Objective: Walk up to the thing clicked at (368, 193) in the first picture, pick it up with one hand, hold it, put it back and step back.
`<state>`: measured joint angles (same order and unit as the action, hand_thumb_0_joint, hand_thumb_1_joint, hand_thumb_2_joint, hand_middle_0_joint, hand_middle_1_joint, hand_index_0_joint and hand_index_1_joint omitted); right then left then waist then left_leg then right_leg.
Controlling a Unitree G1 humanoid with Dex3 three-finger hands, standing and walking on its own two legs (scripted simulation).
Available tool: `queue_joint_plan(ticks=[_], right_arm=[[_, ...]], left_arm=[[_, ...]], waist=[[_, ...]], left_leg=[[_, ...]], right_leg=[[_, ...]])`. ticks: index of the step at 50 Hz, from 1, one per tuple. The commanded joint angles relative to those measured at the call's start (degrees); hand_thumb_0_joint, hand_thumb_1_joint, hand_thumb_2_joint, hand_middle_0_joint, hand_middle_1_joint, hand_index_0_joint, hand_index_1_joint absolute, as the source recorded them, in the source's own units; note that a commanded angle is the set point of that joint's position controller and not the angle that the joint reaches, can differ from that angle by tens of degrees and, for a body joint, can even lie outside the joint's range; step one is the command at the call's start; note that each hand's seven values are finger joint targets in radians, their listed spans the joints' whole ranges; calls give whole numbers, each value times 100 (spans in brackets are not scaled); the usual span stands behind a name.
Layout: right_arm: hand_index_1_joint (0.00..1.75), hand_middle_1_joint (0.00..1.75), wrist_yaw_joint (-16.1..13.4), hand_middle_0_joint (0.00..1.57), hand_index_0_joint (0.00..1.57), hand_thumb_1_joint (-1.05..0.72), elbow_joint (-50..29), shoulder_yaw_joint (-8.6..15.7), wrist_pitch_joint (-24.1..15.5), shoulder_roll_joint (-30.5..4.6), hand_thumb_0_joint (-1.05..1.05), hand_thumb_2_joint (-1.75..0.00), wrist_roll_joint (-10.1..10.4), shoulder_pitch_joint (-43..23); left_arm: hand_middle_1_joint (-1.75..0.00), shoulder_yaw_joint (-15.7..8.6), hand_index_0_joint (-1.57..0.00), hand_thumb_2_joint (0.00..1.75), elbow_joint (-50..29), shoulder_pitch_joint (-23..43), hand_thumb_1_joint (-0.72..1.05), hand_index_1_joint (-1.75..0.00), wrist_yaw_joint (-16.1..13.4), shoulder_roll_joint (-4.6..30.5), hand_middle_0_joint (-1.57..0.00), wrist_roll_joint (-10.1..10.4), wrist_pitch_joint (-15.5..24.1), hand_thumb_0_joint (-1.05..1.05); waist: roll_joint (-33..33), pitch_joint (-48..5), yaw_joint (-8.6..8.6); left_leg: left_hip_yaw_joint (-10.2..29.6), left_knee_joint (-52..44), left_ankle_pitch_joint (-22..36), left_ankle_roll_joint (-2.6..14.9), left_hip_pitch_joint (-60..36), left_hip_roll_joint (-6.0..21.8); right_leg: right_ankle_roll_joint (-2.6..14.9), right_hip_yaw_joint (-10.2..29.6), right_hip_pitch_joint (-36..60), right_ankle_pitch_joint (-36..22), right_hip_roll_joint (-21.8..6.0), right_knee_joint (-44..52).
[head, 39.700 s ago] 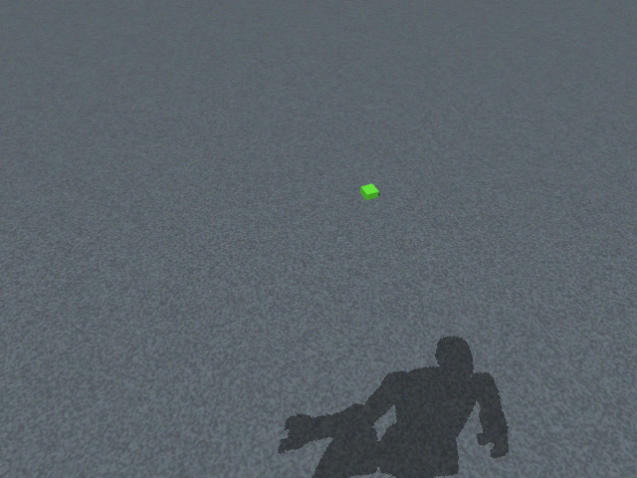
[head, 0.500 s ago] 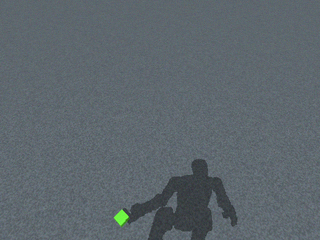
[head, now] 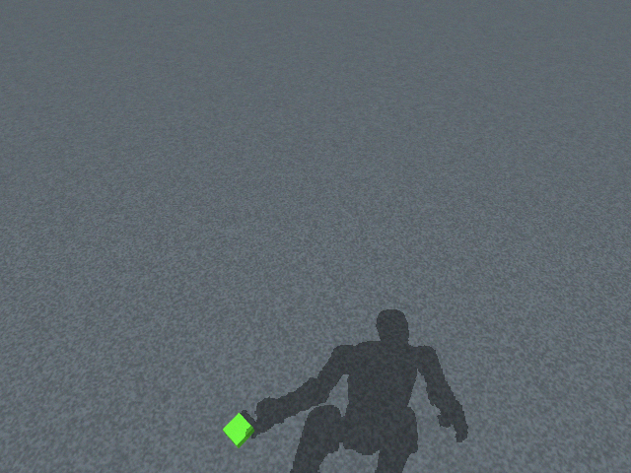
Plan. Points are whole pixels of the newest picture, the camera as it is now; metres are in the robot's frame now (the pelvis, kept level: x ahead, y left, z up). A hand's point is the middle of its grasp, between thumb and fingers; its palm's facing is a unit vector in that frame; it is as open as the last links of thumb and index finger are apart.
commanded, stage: stand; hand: left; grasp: from above
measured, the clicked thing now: (238, 430) +0.40 +0.24 -0.77
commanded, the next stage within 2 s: step back in 0.52 s
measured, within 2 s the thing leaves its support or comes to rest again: neither
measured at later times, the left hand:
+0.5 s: hand out of the picture +0.07 +0.24 -0.16, palm faces -0.01 -0.94 -0.34, open 7.3 cm
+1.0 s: hand out of the picture +0.07 +0.31 -0.18, palm faces -0.03 -0.93 -0.37, open 7.3 cm
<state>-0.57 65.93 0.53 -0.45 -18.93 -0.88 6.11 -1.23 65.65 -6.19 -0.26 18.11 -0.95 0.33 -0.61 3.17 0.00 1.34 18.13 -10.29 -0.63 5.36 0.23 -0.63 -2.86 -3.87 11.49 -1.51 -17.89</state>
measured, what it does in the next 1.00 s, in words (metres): steps on the spot: left foot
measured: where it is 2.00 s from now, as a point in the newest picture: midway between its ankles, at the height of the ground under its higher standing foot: outside the picture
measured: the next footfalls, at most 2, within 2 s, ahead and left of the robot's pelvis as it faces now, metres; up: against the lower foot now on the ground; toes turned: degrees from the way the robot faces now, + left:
left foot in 0.84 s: -0.02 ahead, +0.15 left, +0.00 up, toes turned -1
right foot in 1.20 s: -0.10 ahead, -0.08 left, +0.00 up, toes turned +0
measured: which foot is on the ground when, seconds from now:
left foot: down 0.00-0.68, up 0.70-0.82, down 0.84-1.00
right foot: down 0.00-0.84, up 0.86-1.00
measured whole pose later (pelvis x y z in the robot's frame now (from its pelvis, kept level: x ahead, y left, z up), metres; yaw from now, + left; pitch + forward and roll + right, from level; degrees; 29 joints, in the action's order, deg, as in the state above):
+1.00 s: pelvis -0.08 +0.04 -0.02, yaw +1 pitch -1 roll +0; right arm 0.0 53.2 3.1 2.4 -20.3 -1.6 9.2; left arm -3.5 50.7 -0.6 -1.8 23.5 0.0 -3.8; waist 3.1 12.8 2.4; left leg 1.5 36.8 -17.8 1.9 17.7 -1.7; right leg 1.6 8.9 -27.3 32.1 6.3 -65.8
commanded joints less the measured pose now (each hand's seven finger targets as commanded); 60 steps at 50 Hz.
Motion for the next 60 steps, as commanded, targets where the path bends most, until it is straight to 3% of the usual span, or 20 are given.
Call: queue_joint_plan(ticks=[1, 25, 26, 29, 32, 34, 35, 38, 39, 40, 41, 42, 43, 44, 46, 49, 52, 55, 57, 60], right_arm=[[30, 30, -68, 20, 20, -90, -320, 183, -137, -1175, 0, -90, 1, -228], [30, 30, -46, 20, 20, -90, -340, 157, -128, -1215, 0, -90, 11, -189], [30, 30, -3, 20, 20, -90, -579, 331, -22, -1594, 0, -90, 80, -368], [30, 30, 16, 20, 20, -90, -808, 365, 64, -1432, 0, -90, 160, -224], [30, 30, 41, 20, 20, -90, -1050, 460, 180, -1409, 0, -90, 165, -113], [30, 30, 78, 20, 20, -90, -1181, 519, 289, -1385, 0, -90, 109, 73], [30, 30, 100, 20, 20, -90, -1247, 544, 331, -1391, 0, -90, 75, 253], [30, 30, 158, 20, 20, -90, -1318, 608, 306, -1362, 0, -90, 118, 681], [30, 30, 159, 20, 20, -90, -1300, 597, 264, -1314, 0, -90, 120, 762], [30, 30, 147, 20, 20, -90, -1348, 606, 217, -1343, 0, -90, 82, 698], [30, 30, 107, 20, 20, -90, -1435, 675, 181, -1646, 0, -90, -9, 535], [30, 30, 69, 20, 20, -90, -1481, 745, 141, -1981, 0, -90, -84, 593], [30, 30, 41, 20, 20, -90, -1529, 741, 115, -2001, 0, -90, -120, 587], [30, 30, 14, 20, 20, -90, -1584, 713, 92, -2001, 0, -90, -82, 474], [30, 30, -54, 20, 20, -90, -1793, 722, 85, -2042, 0, -90, -67, 83], [30, 30, -131, 20, 20, -90, -1976, 639, 59, -1684, 0, -90, -89, -80], [30, 30, -167, 20, 20, -90, -1942, 650, 52, -1607, 0, -90, -47, 510], [30, 30, -180, 20, 20, -90, -1951, 648, 74, -1682, 0, -90, -35, 617], [30, 30, -164, 20, 20, -90, -2034, 626, 118, -1741, 0, -90, -18, 335], [30, 30, -108, 20, 20, -90, -2071, 553, 199, -1668, 0, -90, 72, 4]], left_arm=[[-30, -218, -20, 90, -296, 215, 90, -30, -97, 1204, -20, 27, 132, 0], [-30, -181, -20, 90, -361, 205, 90, -30, -78, 1248, -20, 43, 157, 0], [-30, -413, -20, 90, -518, 178, 90, -30, -87, 1744, -20, 161, 87, 0], [-30, -469, -20, 90, -744, 20, 90, -30, -124, 1662, -20, 186, 33, 0], [-30, -529, -20, 90, -1097, 209, 90, -30, -112, 1767, -20, 129, -29, 0], [-30, -572, -20, 90, -1387, 480, 90, -30, -127, 1905, -20, 21, -54, 0], [-30, -594, -20, 90, -1488, 558, 90, -30, -133, 1946, -20, -44, -58, 0], [-30, -579, -20, 90, -1750, 1012, 90, -30, -136, 1897, -20, -83, -87, 0], [-30, -544, -20, 90, -1789, 1017, 90, -30, -122, 1791, -20, -56, -111, 0], [-30, -519, -20, 90, -1837, 888, 90, -30, -109, 1710, -20, -9, -159, 0], [-30, -480, -20, 90, -1905, 838, 90, -30, -109, 1497, -20, 88, -215, 0], [-30, -459, -20, 90, -1974, 810, 90, -30, -161, 1297, -20, 132, -262, 0], [-30, -486, -20, 90, -1876, 468, 90, -30, -203, 1359, -20, 92, -339, 0], [-30, -448, -20, 90, -1863, 264, 90, -30, -217, 1345, -20, 84, -361, 0], [-30, -479, -20, 90, -1787, 286, 90, -30, -272, 1387, -20, 78, -328, 0], [-30, -508, -20, 90, -1715, -15, 90, -30, -240, 1580, -20, 112, -314, 0], [-30, -530, -20, 90, -1915, 207, 90, -30, -200, 1531, -20, 34, -232, 0], [-30, -558, -20, 90, -2030, 194, 90, -30, -142, 1425, -20, 19, -173, 0], [-30, -571, -20, 90, -1941, -106, 90, -30, -111, 1387, -20, 2, -144, 0], [-30, -620, -20, 90, -1667, -681, 90, -30, -109, 1337, -20, -64, -65, 0]], waist=[[32, -459, -40], [27, -458, -17], [86, 160, 52], [180, -290, 63], [525, -670, 93], [1115, -721, 117], [1121, -682, 164], [1176, -557, 419], [1028, -573, 396], [619, -506, 348], [-552, -410, 319], [-1340, -295, 327], [-749, -505, 193], [-535, -471, 129], [-1036, -594, 139], [-818, -699, -26], [-562, -775, 239], [-546, -754, 298], [-619, -820, 169], [-481, -930, -111]], left_leg=[[493, -218, 1229, 185, 5, 692], [462, -226, 1259, 168, 56, 684], [499, 427, 2256, 278, 508, 592], [313, 1077, 2355, 351, 482, 437], [59, 2058, 1305, 309, 661, 22], [92, 3258, -1295, 320, 891, -300], [322, 3642, -2005, 360, 947, -182], [378, 3034, -1683, 439, 791, -41], [133, 2295, -976, 379, 827, -52], [70, 1345, 551, 323, 795, 35], [1120, 642, 2147, 461, 804, 677], [2321, 374, 3291, 774, 204, 1276], [2396, 518, 3232, 1122, 230, 1602], [2043, 743, 4030, 1239, 285, 1650], [2194, 739, 3507, 1438, 311, 1761], [1438, 1084, 3161, 1444, -64, 1353], [1549, 1261, 3316, 1589, -635, 1463], [1449, 1342, 3215, 1638, -701, 1527], [1220, 1509, 2667, 1431, -247, 1356], [716, 2072, 1556, 896, 772, 880]], right_leg=[[125, 502, 80, -979, -647, 245], [128, 485, 130, -1120, -664, 261], [209, 543, -279, -2102, -604, -280], [488, 525, -203, -2577, -707, -580], [1021, 992, -356, -2460, -1267, -529], [1550, 1558, -714, -2629, -2007, -412], [1689, 1648, -979, -2463, -2200, -437], [1281, 1080, -1363, -2178, -1773, -998], [1033, 809, -1115, -1988, -1444, -1361], [727, 575, -1031, -1591, -1032, -1862], [388, 255, -1322, -695, -170, -2879], [255, 572, -2391, 1846, 717, -3626], [283, 1167, -2313, 2540, 647, -4244], [298, 1194, -2328, 2679, 669, -4679], [293, 1546, -2469, 2446, 725, -5099], [152, 1375, -2618, 1877, 652, -5332], [-21, 1185, -2656, 1971, 537, -4564], [-47, 932, -2384, 1998, 386, -3520], [49, 634, -1757, 1684, 269, -2453], [267, 480, -296, -308, 284, -599]])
